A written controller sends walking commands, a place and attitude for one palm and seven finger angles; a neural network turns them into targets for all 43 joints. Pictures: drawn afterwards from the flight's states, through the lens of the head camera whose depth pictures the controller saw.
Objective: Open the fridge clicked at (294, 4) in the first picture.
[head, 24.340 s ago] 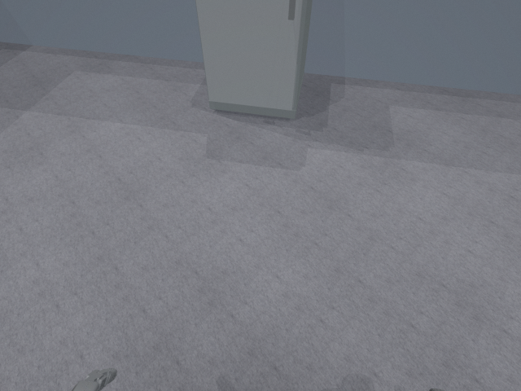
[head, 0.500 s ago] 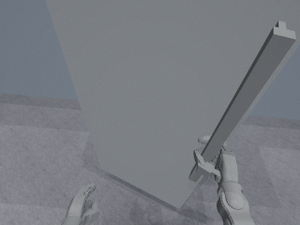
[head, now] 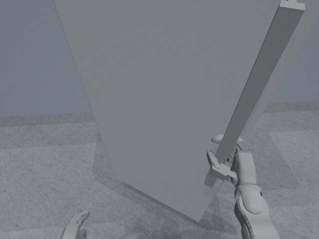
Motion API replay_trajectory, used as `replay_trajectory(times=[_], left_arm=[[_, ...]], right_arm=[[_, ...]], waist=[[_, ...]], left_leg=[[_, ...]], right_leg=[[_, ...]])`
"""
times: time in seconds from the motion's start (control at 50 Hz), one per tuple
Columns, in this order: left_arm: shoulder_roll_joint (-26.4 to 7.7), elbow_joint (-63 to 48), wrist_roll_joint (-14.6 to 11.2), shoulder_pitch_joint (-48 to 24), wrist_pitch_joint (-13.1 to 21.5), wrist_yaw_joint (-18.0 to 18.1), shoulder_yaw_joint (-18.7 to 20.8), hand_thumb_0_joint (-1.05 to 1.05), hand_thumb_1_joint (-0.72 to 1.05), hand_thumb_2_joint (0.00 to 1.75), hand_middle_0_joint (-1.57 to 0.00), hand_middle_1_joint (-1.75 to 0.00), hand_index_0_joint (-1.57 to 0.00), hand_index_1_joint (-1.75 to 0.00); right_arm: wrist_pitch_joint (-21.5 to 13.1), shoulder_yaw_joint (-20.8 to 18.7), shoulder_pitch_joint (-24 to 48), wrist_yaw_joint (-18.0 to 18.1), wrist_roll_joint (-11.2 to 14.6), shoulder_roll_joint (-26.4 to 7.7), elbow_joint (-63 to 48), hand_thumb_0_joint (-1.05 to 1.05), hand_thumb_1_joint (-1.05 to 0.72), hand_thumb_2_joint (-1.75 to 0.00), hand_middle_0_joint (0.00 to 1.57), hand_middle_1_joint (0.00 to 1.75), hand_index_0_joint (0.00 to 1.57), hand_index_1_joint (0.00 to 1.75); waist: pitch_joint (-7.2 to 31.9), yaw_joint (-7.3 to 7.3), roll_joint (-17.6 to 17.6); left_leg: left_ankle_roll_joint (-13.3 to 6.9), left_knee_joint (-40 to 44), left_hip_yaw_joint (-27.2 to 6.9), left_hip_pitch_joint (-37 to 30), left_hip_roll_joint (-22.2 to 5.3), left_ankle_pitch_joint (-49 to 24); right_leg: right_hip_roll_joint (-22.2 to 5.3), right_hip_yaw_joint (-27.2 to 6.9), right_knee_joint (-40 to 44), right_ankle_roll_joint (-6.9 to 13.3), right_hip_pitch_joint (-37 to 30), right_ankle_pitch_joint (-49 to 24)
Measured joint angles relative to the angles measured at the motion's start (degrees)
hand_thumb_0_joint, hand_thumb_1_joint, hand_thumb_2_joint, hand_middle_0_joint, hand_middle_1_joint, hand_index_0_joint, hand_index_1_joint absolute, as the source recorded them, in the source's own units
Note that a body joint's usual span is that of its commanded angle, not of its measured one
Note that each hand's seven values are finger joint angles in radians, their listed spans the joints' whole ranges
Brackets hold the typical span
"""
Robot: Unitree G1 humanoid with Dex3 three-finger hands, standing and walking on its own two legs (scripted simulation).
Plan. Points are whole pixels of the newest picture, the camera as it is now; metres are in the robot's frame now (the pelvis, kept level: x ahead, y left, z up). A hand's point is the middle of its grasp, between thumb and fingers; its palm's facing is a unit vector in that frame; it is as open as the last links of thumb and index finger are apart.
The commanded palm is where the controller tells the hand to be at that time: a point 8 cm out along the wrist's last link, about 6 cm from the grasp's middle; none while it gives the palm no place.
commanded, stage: walk backward, drawing the door open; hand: right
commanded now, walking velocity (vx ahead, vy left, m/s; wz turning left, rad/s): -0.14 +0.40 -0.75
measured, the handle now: (234, 125) +0.35 -0.11 +0.15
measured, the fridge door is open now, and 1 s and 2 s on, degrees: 32 57 63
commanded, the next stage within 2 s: stop walking and hold the door back in 1.12 s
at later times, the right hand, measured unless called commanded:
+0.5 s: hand (191, 187) +0.23 -0.03 +0.06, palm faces +0.37 +0.91 -0.17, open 6.8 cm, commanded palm +0.18 -0.06 +0.06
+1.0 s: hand (144, 218) +0.15 +0.06 +0.06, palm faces +0.83 +0.51 -0.22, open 6.1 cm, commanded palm +0.10 +0.06 +0.06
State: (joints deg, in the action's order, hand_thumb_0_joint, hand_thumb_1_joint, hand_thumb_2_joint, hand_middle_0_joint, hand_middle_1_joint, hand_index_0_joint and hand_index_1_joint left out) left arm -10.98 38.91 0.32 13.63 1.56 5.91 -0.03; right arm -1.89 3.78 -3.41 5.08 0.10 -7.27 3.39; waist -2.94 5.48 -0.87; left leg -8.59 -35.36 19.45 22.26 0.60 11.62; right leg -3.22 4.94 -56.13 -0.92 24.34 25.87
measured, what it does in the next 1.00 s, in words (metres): steps to the left, turning right: right foot, then left foot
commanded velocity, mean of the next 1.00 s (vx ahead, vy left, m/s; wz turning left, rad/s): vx -0.16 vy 0.33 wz -0.73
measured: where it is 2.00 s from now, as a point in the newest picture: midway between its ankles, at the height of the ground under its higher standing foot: outside the picture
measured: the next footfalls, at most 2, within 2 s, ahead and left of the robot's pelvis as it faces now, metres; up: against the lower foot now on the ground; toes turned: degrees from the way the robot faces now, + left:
right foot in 0.04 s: +0.05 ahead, -0.08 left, +0.00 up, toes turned -7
left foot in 0.42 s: +0.02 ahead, +0.31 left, +0.00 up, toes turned -17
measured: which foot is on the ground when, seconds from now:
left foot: down 0.00-0.02, up 0.04-0.40, down 0.42-0.70, up 0.72-1.00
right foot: up 0.00-0.02, down 0.04-0.42, up 0.44-0.68, down 0.70-1.00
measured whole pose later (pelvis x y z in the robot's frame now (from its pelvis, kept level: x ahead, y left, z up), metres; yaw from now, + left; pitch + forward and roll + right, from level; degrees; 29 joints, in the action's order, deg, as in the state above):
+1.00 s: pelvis +0.11 +0.40 +0.02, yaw -46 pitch +0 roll +4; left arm -9.2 33.7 -0.3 13.7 6.6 5.7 -1.2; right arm -3.9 -8.2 -8.8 3.5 2.9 -13.7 -5.2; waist -9.0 -2.3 -2.7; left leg 4.5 -36.6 0.4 20.3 -4.6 17.4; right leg -11.4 -9.1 -32.0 -5.3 21.8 12.1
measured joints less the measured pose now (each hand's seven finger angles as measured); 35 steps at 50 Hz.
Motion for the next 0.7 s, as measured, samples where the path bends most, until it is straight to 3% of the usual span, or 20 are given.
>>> replay_trajectory(times=[0.02, 0.04, 0.06, 0.1, 0.16, 0.22, 0.28, 0.34, 0.4, 0.42, 0.44, 0.46, 0.48, 0.54, 0.58, 0.62, 0.66, 0.68, 0.7], left_arm=[[0.2, -0.5, -0.1, 0.4, 0.9, 0.0, -0.6, 0.01, 0.9, 0.9, -0.2, -0.29, -0.2, -0.3], [0.6, -1.1, 0.2, 0.4, 2.1, 0.0, -1.1, 0.01, 0.9, 0.9, -0.2, -0.29, -0.2, -0.3], [1.4, -1.4, 0.8, 0.2, 2.9, -0.2, -1.3, 0.01, 0.9, 0.9, -0.2, -0.29, -0.2, -0.3], [2.3, -1.5, 1.6, 0.1, 2.9, -1.0, -1.9, 0.01, 0.9, 0.9, -0.2, -0.29, -0.2, -0.3], [2.6, -1.1, 1.3, 0.0, 3.1, -1.5, -0.7, 0.0, 0.93, 0.9, -0.2, -0.3, -0.2, -0.3], [1.4, -0.8, 0.8, -0.5, 4.0, -2.4, 0.0, -0.01, 0.94, 0.9, -0.21, -0.3, -0.2, -0.3], [1.0, -0.8, 0.8, -0.7, 5.2, -2.5, 0.6, -0.01, 0.93, 0.9, -0.21, -0.3, -0.2, -0.3], [1.1, -1.3, 0.7, -1.9, 6.4, -2.3, 1.5, 0.0, 0.92, 0.9, -0.2, -0.3, -0.2, -0.3], [1.1, -2.1, 0.3, -4.1, 7.3, -2.4, 2.4, 0.0, 0.91, 0.9, -0.2, -0.3, -0.2, -0.3], [0.9, -2.3, -0.1, -5.1, 7.3, -2.4, 2.6, 0.0, 0.91, 0.9, -0.2, -0.3, -0.2, -0.3], [0.1, -1.9, -0.5, -6.5, 6.9, -2.4, 2.8, 0.0, 0.91, 0.9, -0.2, -0.3, -0.2, -0.3], [-0.5, -1.4, -0.8, -7.2, 6.3, -2.2, 3.1, 0.0, 0.91, 0.9, -0.2, -0.3, -0.2, -0.3], [-0.8, -0.6, -1.2, -7.4, 5.9, -1.9, 3.4, 0.0, 0.91, 0.9, -0.2, -0.29, -0.2, -0.3], [-0.6, 1.3, -0.6, -6.4, 4.9, -0.2, 3.2, 0.01, 0.91, 0.9, -0.2, -0.29, -0.2, -0.3], [-0.1, 1.3, 0.2, -5.3, 4.4, 0.8, 2.5, 0.01, 0.9, 0.9, -0.2, -0.29, -0.2, -0.3], [0.5, 0.5, 0.9, -4.5, 4.0, 1.4, 1.6, 0.01, 0.9, 0.9, -0.2, -0.29, -0.19, -0.3], [1.0, -0.6, 1.4, -4.3, 4.0, 2.0, 0.5, 0.01, 0.9, 0.9, -0.2, -0.29, -0.19, -0.3], [1.0, -1.3, 1.6, -4.5, 4.2, 2.2, -0.1, 0.01, 0.9, 0.9, -0.2, -0.29, -0.2, -0.3], [0.8, -2.1, 1.8, -4.8, 4.4, 2.3, -0.7, 0.01, 0.9, 0.9, -0.2, -0.29, -0.2, -0.3]], right_arm=[[-0.2, 0.5, 0.4, -0.3, 0.1, -0.3, -0.8, -0.02, -0.58, -0.69, 0.35, 1.32, 0.35, 1.4], [-0.8, 0.6, 0.6, -0.6, 0.2, -0.7, -1.8, -0.02, -0.58, -0.7, 0.35, 1.33, 0.34, 1.4], [-1.7, 0.6, 1.2, -0.8, 0.1, -1.3, -1.9, -0.02, -0.58, -0.7, 0.36, 1.34, 0.34, 1.4], [-2.5, 1.1, 1.9, -1.4, -0.4, -1.2, -1.2, -0.02, -0.58, -0.69, 0.36, 1.32, 0.34, 1.4], [-1.8, 2.7, 1.6, -2.8, -1.4, -0.5, -1.6, 0.0, -0.59, -0.69, 0.32, 1.26, 0.34, 1.4], [-1.6, 4.3, 1.2, -3.9, -2.2, -0.7, -3.3, 0.01, -0.59, -0.7, 0.3, 1.24, 0.36, 1.4], [-2.0, 4.4, 0.4, -4.9, -2.3, -1.9, -5.4, 0.02, -0.58, -0.72, 0.3, 1.26, 0.37, 1.4], [-2.7, 2.7, -0.1, -4.9, -1.6, -3.4, -7.0, 0.02, -0.57, -0.75, 0.34, 1.3, 0.36, 1.4], [-2.9, -0.5, 0.0, -4.2, -0.3, -4.9, -8.0, 0.01, -0.56, -0.77, 0.37, 1.33, 0.34, 1.4], [-2.8, -1.8, 0.0, -3.8, 0.2, -5.1, -8.1, 0.01, -0.55, -0.78, 0.38, 1.34, 0.32, 1.4], [-2.7, -2.9, 0.1, -3.3, 0.7, -4.3, -7.3, 0.0, -0.56, -0.78, 0.39, 1.34, 0.31, 1.4], [-2.1, -3.5, 0.1, -2.9, 1.3, -3.5, -6.5, 0.0, -0.56, -0.79, 0.39, 1.34, 0.3, 1.4], [-1.4, -3.6, -0.1, -2.7, 1.6, -2.8, -5.5, 0.0, -0.56, -0.79, 0.38, 1.33, 0.29, 1.4], [-1.1, -3.8, -1.7, -3.2, 1.8, -1.3, -2.9, 0.01, -0.58, -0.8, 0.37, 1.31, 0.28, 1.4], [-2.2, -3.9, -2.5, -3.6, 1.3, -0.7, -1.7, 0.01, -0.59, -0.8, 0.37, 1.31, 0.28, 1.4], [-3.4, -3.9, -2.9, -3.9, 1.0, -0.6, -1.7, 0.01, -0.58, -0.81, 0.38, 1.32, 0.29, 1.4], [-4.2, -4.1, -3.4, -3.9, 0.9, -0.5, -3.2, 0.02, -0.58, -0.81, 0.39, 1.33, 0.31, 1.4], [-4.8, -4.3, -3.6, -3.7, 1.0, -0.5, -4.2, 0.02, -0.59, -0.81, 0.39, 1.33, 0.32, 1.4], [-5.3, -4.7, -4.1, -3.4, 1.3, -0.3, -5.5, 0.02, -0.59, -0.82, 0.4, 1.34, 0.32, 1.4]], waist=[[-0.1, -0.17, 0.2], [-0.5, -0.37, 0.6], [-1.6, -0.45, 1.5], [-3.8, 0.09, 0.9], [-4.6, 0.07, -2.6], [-4.6, -2.39, -3.6], [-3.9, -4.57, -1.9], [-3.3, -4.75, 0.0], [-2.9, -4.34, 1.1], [-2.9, -4.47, 1.0], [-3.7, -4.0, -1.2], [-3.9, -3.04, -3.1], [-3.4, -2.57, -3.7], [-1.2, -3.37, -2.5], [-0.6, -3.42, -1.6], [-0.8, -3.8, -0.7], [-1.6, -4.56, 0.3], [-2.1, -4.89, 0.5], [-2.7, -5.3, 0.0]], left_leg=[[2.7, -1.4, 0.7, 1.2, 0.0, 0.8], [7.3, -6.8, -0.5, 4.3, 0.2, 4.7], [9.7, -15.1, -4.2, 7.6, 0.4, 7.8], [11.2, -28.8, -10.5, 11.3, 1.5, 9.0], [12.2, -36.1, -16.4, 12.8, 1.9, 8.2], [12.9, -31.2, -20.0, 10.0, 0.7, 8.6], [13.5, -20.6, -22.1, 4.5, -0.7, 11.6], [13.8, -8.7, -21.9, -1.7, -0.9, 13.6], [13.5, 3.3, -19.5, -7.4, -0.2, 9.6], [12.5, 5.6, -18.4, -8.6, 0.0, 6.7], [11.0, 4.3, -16.7, -9.0, 1.1, 7.3], [9.6, 2.8, -14.9, -9.4, 1.6, 9.0], [8.5, 1.4, -13.5, -9.7, 1.1, 10.8], [6.6, 0.1, -11.4, -11.0, -1.2, 13.7], [5.8, 0.9, -9.1, -12.3, -2.1, 13.9], [4.7, 1.5, -6.7, -13.0, -2.4, 14.3], [3.7, 0.4, -4.9, -12.3, -2.4, 14.8], [3.6, -2.1, -4.1, -10.9, -2.4, 14.9], [4.6, -7.4, -3.7, -8.0, -2.2, 14.4]], right_leg=[[0.1, 0.8, 6.1, 0.7, -2.8, -0.9], [0.1, 0.5, 10.6, 2.0, -3.9, -1.7], [0.4, 0.3, 10.6, 2.8, -3.3, -2.5], [0.2, -2.4, 12.6, 2.8, -3.2, -5.4], [-1.7, -8.3, 20.3, 1.3, -2.8, -11.5], [-4.2, -12.4, 27.8, -0.4, -2.5, -16.4], [-5.6, -15.5, 31.7, -3.2, -1.9, -19.1], [-5.5, -19.0, 31.9, -6.0, -0.4, -19.9], [-3.9, -22.0, 28.8, -8.1, 2.1, -18.8], [-3.4, -22.5, 26.7, -7.8, 2.9, -17.7], [-4.0, -23.3, 23.6, -5.1, 3.9, -15.4], [-4.0, -21.4, 18.1, -2.6, 5.6, -9.8], [-2.7, -18.4, 10.3, -1.5, 7.5, -3.5], [0.8, -8.0, -9.7, -1.4, 9.5, 4.7], [1.7, -2.0, -13.1, -1.7, 8.1, 4.9], [1.9, 2.6, -8.6, -1.6, 5.2, 4.8], [2.0, 5.5, 1.2, -0.8, 1.3, 3.1], [2.1, 6.4, 8.5, -0.3, -1.3, 0.2], [1.7, 7.0, 17.2, 0.7, -4.8, -7.1]])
